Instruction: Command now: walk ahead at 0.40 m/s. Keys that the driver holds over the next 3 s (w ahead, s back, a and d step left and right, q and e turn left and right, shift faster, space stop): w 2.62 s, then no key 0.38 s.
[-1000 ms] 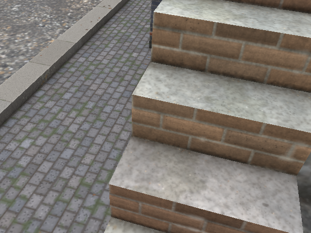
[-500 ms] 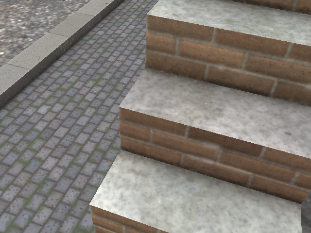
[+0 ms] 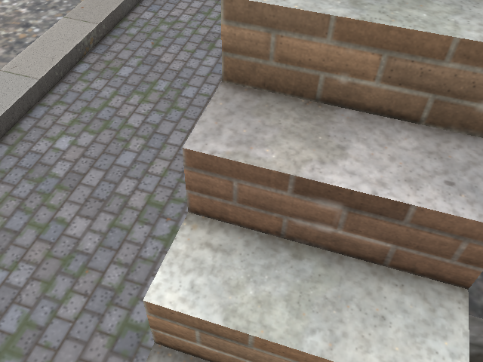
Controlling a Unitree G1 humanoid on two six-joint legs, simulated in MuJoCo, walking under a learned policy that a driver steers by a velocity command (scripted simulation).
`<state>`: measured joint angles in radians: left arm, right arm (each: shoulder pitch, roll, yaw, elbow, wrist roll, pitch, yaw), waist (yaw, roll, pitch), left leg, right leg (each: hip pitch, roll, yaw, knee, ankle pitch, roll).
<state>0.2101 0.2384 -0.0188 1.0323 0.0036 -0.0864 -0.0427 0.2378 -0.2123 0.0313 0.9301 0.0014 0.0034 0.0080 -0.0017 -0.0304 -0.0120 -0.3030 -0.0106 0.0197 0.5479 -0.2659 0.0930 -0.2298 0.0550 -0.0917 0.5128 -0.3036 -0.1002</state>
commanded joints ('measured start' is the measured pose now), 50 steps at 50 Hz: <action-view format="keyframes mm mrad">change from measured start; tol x32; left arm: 1 -34 86 5 -51 3 -12 -6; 30 -446 -123 -169 -506 40 -92 -59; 34 113 131 -29 -297 -21 -22 -29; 40 -368 -119 -53 -322 37 -31 -7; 50 24 43 -6 -439 58 -52 46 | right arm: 1 -67 -119 -19 -64 -2 -29 3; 28 489 -175 -29 185 -8 -5 -69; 32 42 -247 -73 -43 43 29 -100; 50 -59 -138 -30 -388 24 -61 51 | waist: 1 6 73 39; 25 -54 110 69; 33 221 30 -595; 34 140 -471 -771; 39 -159 -154 -34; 50 -70 60 -23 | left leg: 1 3 76 -130 -136 -143 102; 14 286 56 -80 -12 438 110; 21 231 410 -379 -320 229 216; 28 1142 422 -374 -40 662 92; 33 350 379 -252 28 1052 106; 35 -465 -49 -194 650 12 -13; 42 -475 -94 -77 1396 89 -48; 50 -740 -66 -129 1130 71 -154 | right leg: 1 -47 -119 141 -131 -83 -79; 14 34 -75 85 134 866 -57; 18 -474 6 -14 849 -194 86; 25 -1460 -79 300 2009 -564 30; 30 -1409 -213 247 1225 -599 32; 33 -29 -157 313 196 -279 -57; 35 664 -347 888 199 131 -208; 40 -449 -133 231 289 38 -49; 50 13 -256 333 -49 10 -148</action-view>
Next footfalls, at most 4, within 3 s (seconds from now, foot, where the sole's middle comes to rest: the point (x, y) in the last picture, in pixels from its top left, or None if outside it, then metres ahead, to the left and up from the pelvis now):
0.64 right None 0.10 -0.17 -0.57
1.24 left None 0.20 0.01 -0.56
1.66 right None -0.01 -0.10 -0.77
2.10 left None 0.06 0.09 -0.77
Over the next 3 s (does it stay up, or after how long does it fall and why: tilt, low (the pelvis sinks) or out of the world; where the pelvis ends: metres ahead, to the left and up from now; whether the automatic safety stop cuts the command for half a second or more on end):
stays up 0.17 -0.02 0.16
